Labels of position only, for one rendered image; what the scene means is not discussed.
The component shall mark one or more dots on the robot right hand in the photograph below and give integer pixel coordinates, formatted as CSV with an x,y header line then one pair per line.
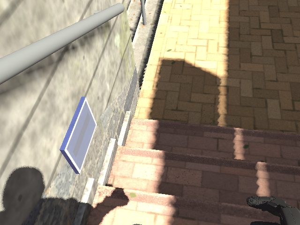
x,y
287,214

